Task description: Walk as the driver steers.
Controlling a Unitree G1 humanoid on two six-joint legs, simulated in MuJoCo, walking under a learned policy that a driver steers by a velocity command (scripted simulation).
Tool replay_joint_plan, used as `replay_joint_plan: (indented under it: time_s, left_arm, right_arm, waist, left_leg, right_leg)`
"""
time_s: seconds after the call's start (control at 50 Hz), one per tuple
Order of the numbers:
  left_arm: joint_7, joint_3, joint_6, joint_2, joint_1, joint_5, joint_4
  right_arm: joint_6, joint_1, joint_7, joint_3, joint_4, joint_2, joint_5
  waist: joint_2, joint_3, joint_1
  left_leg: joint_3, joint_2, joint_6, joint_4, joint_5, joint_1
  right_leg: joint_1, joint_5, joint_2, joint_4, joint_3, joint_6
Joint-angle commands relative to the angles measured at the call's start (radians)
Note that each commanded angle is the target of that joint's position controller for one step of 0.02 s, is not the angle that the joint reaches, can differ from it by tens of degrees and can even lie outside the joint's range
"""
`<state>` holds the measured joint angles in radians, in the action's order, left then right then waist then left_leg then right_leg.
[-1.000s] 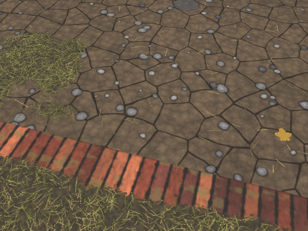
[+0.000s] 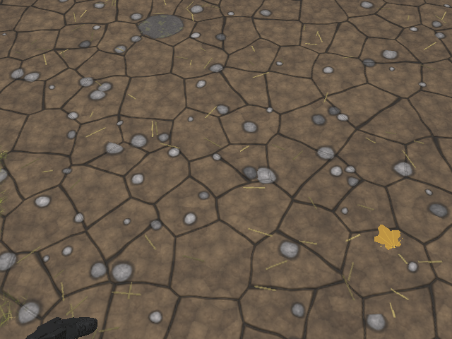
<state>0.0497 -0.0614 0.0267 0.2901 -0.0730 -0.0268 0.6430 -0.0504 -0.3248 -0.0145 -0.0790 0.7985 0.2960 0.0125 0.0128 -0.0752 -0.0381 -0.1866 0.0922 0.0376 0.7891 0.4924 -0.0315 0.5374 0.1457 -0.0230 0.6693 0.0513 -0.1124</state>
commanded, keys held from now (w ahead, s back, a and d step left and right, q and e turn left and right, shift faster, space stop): w+e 0.36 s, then w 0.32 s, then no key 0.06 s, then q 0.26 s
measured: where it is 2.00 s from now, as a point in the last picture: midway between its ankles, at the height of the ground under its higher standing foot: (243, 215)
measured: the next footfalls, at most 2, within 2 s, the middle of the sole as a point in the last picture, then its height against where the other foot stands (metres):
left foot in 0.44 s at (202, 326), level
right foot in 0.90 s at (301, 266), level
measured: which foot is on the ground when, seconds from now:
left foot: up 0.00-0.42, down 0.44-0.92, up 0.94-1.00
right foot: down 0.00-0.46, up 0.48-0.88, down 0.90-1.00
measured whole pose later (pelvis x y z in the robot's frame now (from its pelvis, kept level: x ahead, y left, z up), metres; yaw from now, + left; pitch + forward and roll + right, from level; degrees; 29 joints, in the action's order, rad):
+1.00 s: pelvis +0.51 -0.07 +0.02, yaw -13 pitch +2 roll +1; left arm 0.00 -0.03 0.05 0.25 -0.02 0.02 0.63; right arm -0.03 -0.34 -0.01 -0.04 0.83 0.30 0.02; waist -0.01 -0.05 -0.08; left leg 0.07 -0.03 0.04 0.99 0.59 -0.32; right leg 0.45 0.10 0.01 0.51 0.01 -0.02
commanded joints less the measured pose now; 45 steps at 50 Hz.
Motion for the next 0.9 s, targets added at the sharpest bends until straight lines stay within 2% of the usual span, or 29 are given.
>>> replay_joint_plan:
  time_s: [0.02, 0.04, 0.06, 0.08, 0.1, 0.16, 0.22, 0.26, 0.32, 0.36, 0.4, 0.42, 0.44, 0.46, 0.48, 0.5, 0.52, 0.54, 0.56, 0.58, 0.62, 0.68, 0.74, 0.78, 0.82, 0.86, 0.88, 0.9]
  left_arm:
    - [-0.009, -0.074, 0.021, 0.235, -0.323, 0.004, -0.016]
    - [-0.009, -0.063, 0.032, 0.198, -0.29, 0.006, -0.006]
    - [-0.011, -0.054, 0.037, 0.171, -0.221, 0.005, -0.012]
    - [-0.015, -0.043, 0.039, 0.136, -0.168, 0.011, -0.025]
    - [-0.02, -0.037, 0.039, 0.125, -0.142, 0.022, -0.04]
    - [-0.036, -0.042, 0.046, 0.141, -0.156, 0.017, -0.026]
    - [-0.054, -0.046, 0.039, 0.161, -0.198, 0.01, -0.003]
    - [-0.061, -0.047, 0.032, 0.164, -0.223, 0.006, 0.007]
    - [-0.064, -0.05, 0.024, 0.173, -0.274, 0.0, 0.029]
    - [-0.068, -0.048, 0.017, 0.162, -0.288, -0.003, 0.037]
    - [-0.07, -0.048, 0.013, 0.156, -0.281, 0.004, 0.043]
    - [-0.069, -0.045, 0.01, 0.144, -0.272, 0.006, 0.044]
    - [-0.065, -0.033, 0.012, 0.11, -0.273, 0.012, 0.041]
    - [-0.062, -0.012, 0.013, 0.06, -0.287, 0.028, 0.025]
    - [-0.061, 0.006, 0.024, 0.001, -0.448, -0.006, 0.019]
    - [-0.065, -0.007, 0.028, 0.099, -0.425, -0.018, 0.04]
    - [-0.064, -0.022, 0.029, 0.154, -0.294, -0.014, 0.024]
    - [-0.067, -0.019, 0.03, 0.147, -0.217, 0.0, 0.004]
    - [-0.064, -0.019, 0.037, 0.133, -0.169, 0.016, -0.012]
    - [-0.057, -0.019, 0.039, 0.116, -0.171, 0.017, -0.016]
    - [-0.05, -0.011, 0.038, 0.08, -0.191, 0.014, -0.009]
    - [-0.046, 0.006, 0.038, 0.042, -0.118, 0.024, -0.035]
    - [-0.039, 0.019, 0.048, 0.017, -0.042, 0.029, -0.045]
    - [-0.034, 0.017, 0.055, 0.02, 0.011, 0.029, -0.055]
    - [-0.027, 0.011, 0.06, 0.033, 0.044, 0.029, -0.065]
    - [-0.025, -0.003, 0.065, 0.066, 0.026, 0.035, -0.063]
    - [-0.028, -0.013, 0.068, 0.083, -0.028, 0.042, -0.044]
    - [-0.037, -0.026, 0.07, 0.119, -0.088, 0.051, -0.027]
  right_arm:
    - [-0.077, 0.079, 0.015, -0.007, -0.165, 0.138, 0.02]
    - [-0.091, 0.128, 0.018, -0.003, -0.183, 0.139, 0.035]
    - [-0.096, 0.131, 0.009, -0.001, -0.171, 0.125, 0.013]
    - [-0.091, 0.123, 0.003, -0.009, -0.162, 0.136, -0.011]
    - [-0.079, 0.103, 0.005, -0.012, -0.157, 0.137, -0.017]
    - [-0.052, 0.108, 0.006, -0.003, -0.156, 0.101, -0.031]
    - [-0.047, 0.227, 0.007, 0.013, -0.187, 0.067, -0.031]
    - [-0.053, 0.303, 0.015, 0.022, -0.201, 0.051, -0.025]
    - [-0.066, 0.379, 0.031, 0.02, -0.219, 0.068, -0.007]
    - [-0.074, 0.381, 0.04, 0.009, -0.221, 0.094, -0.004]
    - [-0.082, 0.328, 0.045, -0.001, -0.206, 0.114, -0.003]
    - [-0.086, 0.266, 0.043, -0.008, -0.188, 0.12, -0.006]
    - [-0.091, 0.171, 0.037, -0.023, -0.166, 0.145, -0.016]
    - [-0.092, 0.028, 0.03, -0.033, -0.154, 0.191, -0.031]
    - [-0.08, -0.065, 0.039, -0.057, -0.103, 0.275, -0.036]
    - [-0.077, -0.065, 0.047, -0.038, -0.105, 0.18, -0.005]
    - [-0.073, -0.016, 0.043, -0.021, -0.112, 0.122, -0.001]
    - [-0.066, 0.036, 0.041, -0.012, -0.119, 0.108, -0.014]
    - [-0.061, 0.062, 0.04, -0.005, -0.112, 0.09, -0.019]
    - [-0.063, 0.073, 0.037, 0.003, -0.108, 0.077, -0.026]
    - [-0.066, 0.065, 0.036, 0.007, -0.093, 0.068, -0.017]
    - [-0.065, 0.039, 0.031, -0.004, -0.066, 0.117, -0.003]
    - [-0.048, 0.042, 0.023, -0.004, -0.045, 0.139, -0.005]
    - [-0.034, -0.015, 0.019, -0.003, -0.015, 0.144, 0.003]
    - [-0.02, -0.044, 0.015, -0.002, 0.005, 0.145, 0.009]
    - [-0.009, -0.026, 0.008, -0.006, 0.005, 0.159, 0.014]
    - [-0.005, 0.002, 0.004, -0.007, -0.003, 0.162, 0.017]
    - [-0.007, 0.006, 0.003, -0.003, -0.012, 0.148, 0.013]
  waist:
    - [0.088, 0.406, 0.167]
    - [0.067, 0.266, 0.146]
    - [-0.019, 0.184, 0.093]
    - [-0.009, 0.148, 0.057]
    - [0.016, 0.137, 0.03]
    - [0.012, 0.115, 0.02]
    - [0.03, 0.078, 0.058]
    - [0.055, 0.07, 0.091]
    - [0.07, 0.061, 0.121]
    - [0.081, 0.065, 0.113]
    - [0.113, 0.072, 0.086]
    - [0.122, 0.086, 0.051]
    - [0.107, 0.149, 0.006]
    - [0.007, 0.294, -0.05]
    - [-0.341, 0.397, 0.012]
    - [-0.255, 0.335, -0.02]
    - [-0.149, 0.2, -0.047]
    - [-0.075, 0.137, -0.033]
    - [-0.059, 0.081, -0.019]
    - [-0.087, 0.076, 0.008]
    - [-0.117, 0.086, 0.024]
    - [-0.097, 0.063, 0.012]
    - [-0.091, 0.057, -0.002]
    - [-0.1, 0.078, -0.026]
    - [-0.107, 0.083, -0.026]
    - [-0.115, 0.097, 0.006]
    - [-0.111, 0.118, 0.044]
    - [-0.093, 0.159, 0.073]
  left_leg:
    - [0.303, -0.092, -0.024, 0.644, 0.055, -0.763]
    - [0.286, -0.053, -0.045, 0.577, -0.035, -0.787]
    - [0.282, -0.006, -0.048, 0.483, -0.107, -0.737]
    - [0.284, 0.02, -0.042, 0.406, -0.152, -0.668]
    - [0.286, 0.032, -0.035, 0.381, -0.182, -0.611]
    - [0.255, 0.023, 0.01, 0.268, -0.239, -0.576]
    - [0.241, -0.009, 0.039, 0.046, -0.425, -0.579]
    - [0.234, -0.046, 0.041, -0.112, -0.541, -0.525]
    - [0.245, -0.081, 0.034, -0.228, -0.587, -0.472]
    - [0.27, -0.087, 0.014, -0.282, -0.543, -0.459]
    - [0.264, -0.078, -0.02, -0.294, -0.474, -0.418]
    - [0.241, -0.085, -0.044, -0.326, -0.463, -0.339]
    - [0.24, -0.071, -0.08, -0.343, -0.459, -0.186]
    - [0.401, 0.084, -0.145, -0.32, -0.416, 0.064]
    - [0.882, 0.286, -0.325, -0.426, -0.177, 0.369]
    - [1.012, 0.303, -0.32, -0.503, 0.078, 0.351]
    - [0.86, 0.261, -0.278, -0.515, 0.058, 0.235]
    - [0.734, 0.217, -0.253, -0.521, -0.063, 0.123]
    - [0.647, 0.18, -0.253, -0.539, -0.186, 0.035]
    - [0.583, 0.149, -0.244, -0.556, -0.275, -0.017]
    - [0.507, 0.119, -0.251, -0.585, -0.382, -0.048]
    - [0.435, 0.128, -0.276, -0.628, -0.487, -0.07]
    - [0.299, 0.081, -0.24, -0.598, -0.794, -0.107]
    - [0.278, 0.061, -0.218, -0.56, -0.858, -0.108]
    - [0.302, 0.068, -0.203, -0.512, -0.845, -0.078]
    - [0.349, 0.08, -0.177, -0.443, -0.811, -0.055]
    - [0.353, 0.064, -0.156, -0.383, -0.806, -0.067]
    - [0.341, 0.019, -0.123, -0.291, -0.785, -0.11]
  right_leg:
    - [-0.92, 0.277, 0.343, -0.393, -0.856, -0.282]
    - [-0.788, 0.221, 0.309, -0.397, -0.708, -0.241]
    - [-0.633, 0.108, 0.262, -0.39, -0.592, -0.202]
    - [-0.521, -0.01, 0.225, -0.398, -0.508, -0.185]
    - [-0.45, -0.076, 0.202, -0.419, -0.47, -0.182]
    - [-0.343, -0.233, 0.172, -0.444, -0.38, -0.193]
    - [-0.299, -0.212, 0.119, -0.441, -0.313, -0.153]
    - [-0.279, -0.134, 0.093, -0.426, -0.299, -0.121]
    - [-0.303, -0.056, 0.117, -0.394, -0.359, -0.108]
    - [-0.371, -0.03, 0.142, -0.336, -0.423, -0.096]
    - [-0.424, -0.07, 0.174, -0.283, -0.455, -0.08]
    - [-0.426, -0.129, 0.163, -0.238, -0.449, -0.065]
    - [-0.41, -0.214, 0.112, -0.114, -0.411, -0.037]
    - [-0.3, -0.08, 0.053, 0.156, -0.341, -0.001]
    - [0.064, 0.378, -0.101, 0.489, -0.223, 0.077]
    - [0.204, 0.414, -0.042, 0.612, -0.264, 0.085]
    - [0.239, 0.324, -0.007, 0.638, -0.255, 0.085]
    - [0.215, 0.258, 0.028, 0.616, -0.214, 0.085]
    - [0.206, 0.212, 0.056, 0.556, -0.201, 0.086]
    - [0.159, 0.177, 0.087, 0.507, -0.19, 0.085]
    - [0.118, 0.165, 0.103, 0.43, -0.154, 0.094]
    - [0.139, 0.104, 0.12, 0.267, -0.118, 0.116]
    - [0.041, -0.058, 0.091, 0.056, -0.074, 0.129]
    - [-0.042, -0.17, 0.048, -0.036, -0.059, 0.134]
    - [-0.077, -0.2, 0.022, -0.105, -0.076, 0.123]
    - [-0.139, -0.192, 0.013, -0.175, -0.099, 0.099]
    - [-0.227, -0.241, 0.008, -0.228, -0.093, 0.08]
    - [-0.36, -0.366, 0.035, -0.268, -0.095, 0.053]
Keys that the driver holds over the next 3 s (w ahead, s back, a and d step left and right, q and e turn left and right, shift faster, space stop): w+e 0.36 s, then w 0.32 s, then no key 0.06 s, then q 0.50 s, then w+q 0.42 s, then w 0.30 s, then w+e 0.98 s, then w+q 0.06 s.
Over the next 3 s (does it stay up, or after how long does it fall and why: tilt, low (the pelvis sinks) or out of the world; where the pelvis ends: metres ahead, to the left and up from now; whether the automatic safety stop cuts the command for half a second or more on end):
stays up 1.37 -0.04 0.04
